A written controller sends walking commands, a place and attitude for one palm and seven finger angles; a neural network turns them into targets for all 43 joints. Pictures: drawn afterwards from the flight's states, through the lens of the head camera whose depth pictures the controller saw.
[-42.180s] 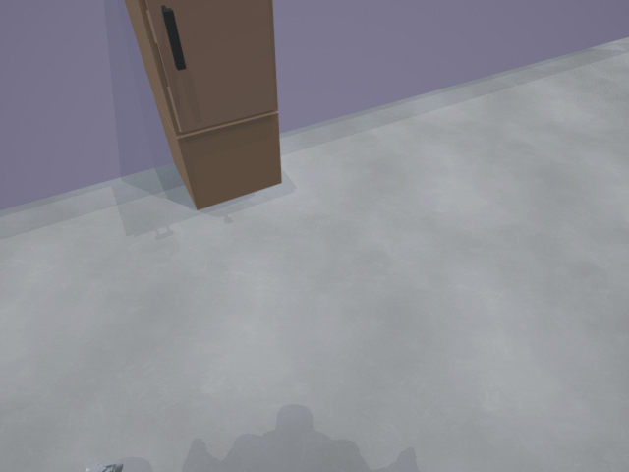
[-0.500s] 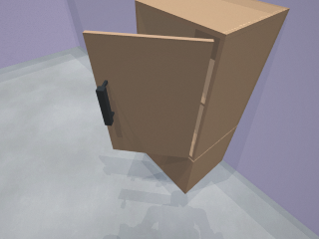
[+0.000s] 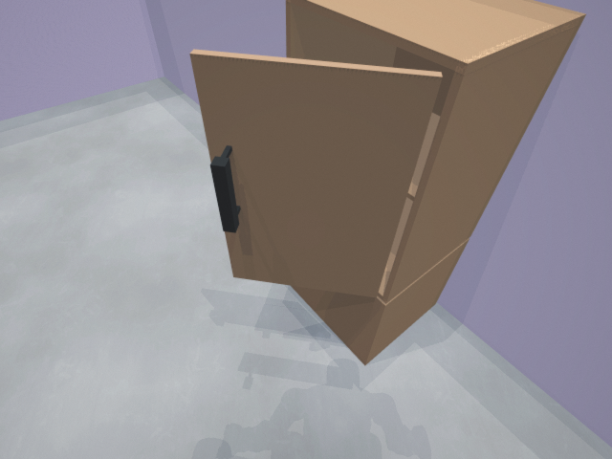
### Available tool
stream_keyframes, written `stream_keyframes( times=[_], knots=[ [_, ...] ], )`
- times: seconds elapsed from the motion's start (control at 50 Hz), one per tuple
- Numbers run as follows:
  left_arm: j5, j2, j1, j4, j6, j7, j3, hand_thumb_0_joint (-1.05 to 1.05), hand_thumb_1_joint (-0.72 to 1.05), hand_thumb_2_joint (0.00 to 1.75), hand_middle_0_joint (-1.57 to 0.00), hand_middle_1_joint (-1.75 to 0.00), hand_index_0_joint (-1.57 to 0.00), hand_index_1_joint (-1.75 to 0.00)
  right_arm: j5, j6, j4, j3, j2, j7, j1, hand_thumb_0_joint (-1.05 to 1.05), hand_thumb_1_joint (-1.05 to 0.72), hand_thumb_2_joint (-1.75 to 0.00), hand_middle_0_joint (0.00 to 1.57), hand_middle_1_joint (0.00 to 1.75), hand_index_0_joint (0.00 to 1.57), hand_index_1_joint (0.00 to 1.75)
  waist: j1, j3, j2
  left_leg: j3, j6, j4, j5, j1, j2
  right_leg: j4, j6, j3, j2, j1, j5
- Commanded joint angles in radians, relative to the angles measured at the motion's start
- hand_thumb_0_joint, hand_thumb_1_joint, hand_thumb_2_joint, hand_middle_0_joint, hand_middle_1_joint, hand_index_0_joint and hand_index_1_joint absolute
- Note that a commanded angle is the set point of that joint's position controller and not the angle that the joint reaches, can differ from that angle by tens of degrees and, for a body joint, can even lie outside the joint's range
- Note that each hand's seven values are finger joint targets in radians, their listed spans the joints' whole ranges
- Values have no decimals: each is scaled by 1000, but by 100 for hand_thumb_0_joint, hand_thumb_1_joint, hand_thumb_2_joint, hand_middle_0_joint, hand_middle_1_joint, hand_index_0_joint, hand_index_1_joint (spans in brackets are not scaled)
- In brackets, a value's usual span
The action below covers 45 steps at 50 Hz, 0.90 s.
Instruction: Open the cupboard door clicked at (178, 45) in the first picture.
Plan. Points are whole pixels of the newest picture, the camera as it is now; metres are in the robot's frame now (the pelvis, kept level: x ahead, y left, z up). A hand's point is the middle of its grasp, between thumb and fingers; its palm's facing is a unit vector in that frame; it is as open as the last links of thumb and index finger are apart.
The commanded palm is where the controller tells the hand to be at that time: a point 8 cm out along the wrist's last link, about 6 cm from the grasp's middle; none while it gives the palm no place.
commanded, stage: come to a stop and stand still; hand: left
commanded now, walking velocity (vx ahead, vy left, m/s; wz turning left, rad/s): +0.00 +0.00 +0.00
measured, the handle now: (229, 189) +0.59 +0.19 -0.01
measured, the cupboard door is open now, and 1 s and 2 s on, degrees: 42 42 42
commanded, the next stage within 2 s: look again from close up in 1.02 s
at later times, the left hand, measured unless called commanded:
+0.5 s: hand out of the picture +0.03 +0.17 -0.17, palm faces -0.02 -0.97 -0.23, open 7.4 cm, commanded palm none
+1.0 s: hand out of the picture +0.08 +0.15 -0.16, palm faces -0.03 -0.97 -0.26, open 7.3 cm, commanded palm none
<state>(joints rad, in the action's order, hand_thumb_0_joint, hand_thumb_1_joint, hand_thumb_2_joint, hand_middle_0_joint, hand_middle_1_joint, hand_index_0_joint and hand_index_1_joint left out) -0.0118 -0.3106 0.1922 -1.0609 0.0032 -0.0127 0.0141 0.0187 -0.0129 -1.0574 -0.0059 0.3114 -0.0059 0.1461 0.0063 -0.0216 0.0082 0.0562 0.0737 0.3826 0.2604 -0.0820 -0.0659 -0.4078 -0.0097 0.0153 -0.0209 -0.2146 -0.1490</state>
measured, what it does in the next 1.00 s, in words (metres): stands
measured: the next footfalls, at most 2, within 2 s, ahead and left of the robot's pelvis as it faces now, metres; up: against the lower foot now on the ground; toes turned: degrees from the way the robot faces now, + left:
none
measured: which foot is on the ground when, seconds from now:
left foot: down 0.00-1.00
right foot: down 0.00-1.00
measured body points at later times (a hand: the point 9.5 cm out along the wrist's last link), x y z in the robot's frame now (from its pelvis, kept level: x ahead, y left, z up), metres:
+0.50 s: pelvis +0.02 -0.01 +0.00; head +0.03 -0.03 +0.45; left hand +0.03 +0.22 -0.15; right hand +0.01 -0.23 -0.17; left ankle -0.03 +0.07 -0.74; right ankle +0.05 -0.13 -0.74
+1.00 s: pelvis +0.02 -0.04 +0.00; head +0.02 -0.05 +0.45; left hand +0.08 +0.20 -0.14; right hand +0.03 -0.29 -0.16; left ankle -0.03 +0.07 -0.74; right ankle +0.05 -0.13 -0.74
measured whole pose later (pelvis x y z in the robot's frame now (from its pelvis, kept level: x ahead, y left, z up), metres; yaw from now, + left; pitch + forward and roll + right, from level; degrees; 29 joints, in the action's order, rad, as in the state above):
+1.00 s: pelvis +0.02 -0.04 +0.00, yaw -1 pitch -2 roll +1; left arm 0.00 -0.21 0.17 -1.10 0.02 -0.02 0.01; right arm 0.02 -0.03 -1.11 0.00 0.22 0.02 0.24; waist -0.01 -0.04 -0.01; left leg 0.06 0.01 0.36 0.27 -0.06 -0.01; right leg -0.42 0.05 0.02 0.04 -0.22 -0.18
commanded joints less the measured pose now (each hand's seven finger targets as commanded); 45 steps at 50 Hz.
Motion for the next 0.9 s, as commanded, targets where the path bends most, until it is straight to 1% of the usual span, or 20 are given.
stream_keyframes(
  times=[0.0, 0.02, 0.04, 0.06, 0.08, 0.1, 0.12, 0.14, 0.16, 0.18, 0.2, 0.26, 0.32, 0.44, 0.52, 0.64, 0.74, 0.8, 0.82, 0.88],
  knots=[
    [-3, -138, -26, 52, 20, -10, -30, 0, 90, 90, -20, -30, -20, -30, -4, -20, 38, 35, 168, 18, -32, 0, -90, -90, 20, 30, 20, 30, -5, 1, 8, -148, -30, -123, -98, -103, 192, 43, 38, -99, -93, 74, 69],
    [-2, -136, -21, 49, 21, -10, -31, 0, 90, 90, -20, -30, -20, -30, -4, -21, 35, 36, 170, 19, -31, 0, -90, -90, 20, 30, 20, 30, -5, 6, 6, -146, -30, -120, -111, -99, 191, 41, 38, -100, -94, 77, 80],
    [-7, -7, 126, 8, 28, -48, -3, 0, 90, 90, -20, -30, -20, -30, -19, -30, 75, 12, 75, 16, 8, 0, -90, -90, 20, 30, 20, 30, 11, 32, -60, -69, -52, -6, -256, -71, 229, -56, 12, -61, -103, 42, 167],
    [2, -57, 73, 25, 25, -42, 4, 0, 90, 90, -20, -30, -20, -30, -7, -23, 81, -4, 35, 17, 54, 0, -90, -90, 20, 30, 20, 30, -8, 41, -99, -116, -75, -18, -212, -126, 168, -62, 40, -92, -101, 60, 82],
    [3, -52, 79, 25, 18, -35, 5, 0, 90, 90, -20, -30, -20, -30, -5, -27, 86, -5, 43, 20, 84, 0, -90, -90, 20, 30, 20, 30, -6, 23, -148, -127, -92, -46, -258, -123, 190, -79, 58, -75, -85, 24, -7],
    [2, -60, 84, 31, 16, -29, 4, 0, 90, 90, -20, -30, -20, -30, 0, -29, 99, -1, 43, 20, 86, 0, -90, -90, 20, 30, 20, 30, 3, 18, -243, -133, -86, -55, -334, -126, 200, -94, 62, -55, -60, 13, -31],
    [2, -56, 81, 32, 13, -25, -1, 0, 90, 90, -20, -30, -20, -30, -2, -25, 112, 2, 50, 25, 86, 0, -90, -90, 20, 30, 20, 30, 2, 17, -205, -133, -77, -45, -349, -116, 202, -91, 57, -43, -50, 7, -51],
    [2, -47, 74, 32, 12, -22, -3, 0, 90, 90, -20, -30, -20, -30, -5, -24, 119, 4, 51, 29, 97, 0, -90, -90, 20, 30, 20, 30, -3, 21, -127, -132, -68, -36, -341, -105, 202, -82, 57, -48, -49, 9, -32],
    [6, -37, 69, 30, 11, -19, -1, 0, 90, 90, -20, -30, -20, -30, -7, -23, 120, 5, 54, 31, 106, 0, -90, -90, 20, 30, 20, 30, -6, 6, -51, -136, -52, -49, -255, -108, 199, -64, 54, -61, -54, 6, -35],
    [6, -24, 64, 28, 11, -18, -1, 0, 90, 90, -20, -30, -20, -30, -8, -22, 117, 7, 53, 31, 116, 0, -90, -90, 20, 30, 20, 30, -11, -22, -6, -144, -41, -68, -172, -125, 195, -52, 54, -74, -58, -1, -40],
    [3, -22, 53, 31, 11, -16, -5, 0, 90, 90, -20, -30, -20, -30, -6, -21, 115, 8, 47, 31, 127, 0, -90, -90, 20, 30, 20, 30, -13, -69, 9, -149, -35, -86, -144, -159, 193, -55, 57, -74, -55, -12, -35],
    [4, -4, 80, 23, 16, -18, -10, 0, 90, 90, -20, -30, -20, -30, -7, -28, 95, 9, 37, 33, 141, 0, -90, -90, 20, 30, 20, 30, -7, -72, -5, -144, -28, -102, -83, -150, 179, -39, 59, -100, -59, -10, -12],
    [6, 6, 86, 12, 23, -20, -15, 0, 90, 90, -20, -30, -20, -30, -7, -33, 63, 10, 14, 37, 173, 0, -90, -90, 20, 30, 20, 30, -12, -45, 25, -126, -23, -90, -110, -116, 172, -36, 63, -114, -65, 5, 32],
    [7, 15, 86, -5, 30, -24, -26, 0, 90, 90, -20, -30, -20, -30, -6, -41, 15, 12, -5, 45, 190, 0, -90, -90, 20, 30, 20, 30, -11, -12, 0, -99, -24, -71, -206, -71, 173, -45, 70, -118, -76, 37, 142],
    [7, 13, 66, -11, 31, -24, -30, 0, 90, 90, -20, -30, -20, -30, -6, -40, -9, 15, -12, 47, 194, 0, -90, -90, 20, 30, 20, 30, -9, -16, -1, -94, -27, -71, -210, -71, 175, -44, 74, -122, -82, 54, 180],
    [7, -9, 36, -9, 30, -23, -33, 0, 90, 90, -20, -30, -20, -30, -5, -32, -27, 17, -8, 45, 177, 0, -90, -90, 20, 30, 20, 30, -10, -40, 6, -91, -34, -82, -113, -90, 171, -3, 84, -147, -92, 55, 157],
    [7, -26, 15, 0, 32, -19, -36, 0, 90, 90, -20, -30, -20, -30, -3, -31, -29, 20, 7, 42, 163, 0, -90, -90, 20, 30, 20, 30, -11, -16, -11, -87, -38, -83, -103, -75, 172, 17, 86, -156, -96, 63, 156],
    [5, -39, 2, 4, 35, -19, -38, 0, 90, 90, -20, -30, -20, -30, -3, -29, -31, 21, 8, 40, 157, 0, -90, -90, 20, 30, 20, 30, -14, -9, 13, -83, -41, -82, -102, -69, 174, 29, 86, -160, -97, 75, 176],
    [6, -43, -4, 5, 35, -18, -38, 0, 90, 90, -20, -30, -20, -30, -4, -29, -29, 23, 17, 40, 152, 0, -90, -90, 20, 30, 20, 30, -14, -12, -2, -84, -43, -82, -99, -72, 172, 31, 86, -167, -98, 73, 173],
    [6, -50, -11, 5, 34, -16, -37, 0, 90, 90, -20, -30, -20, -30, -2, -25, -30, 21, 22, 38, 143, 0, -90, -90, 20, 30, 20, 30, -14, -19, 1, -83, -46, -88, -68, -73, 172, 53, 85, -171, -99, 63, 123]
  ],
)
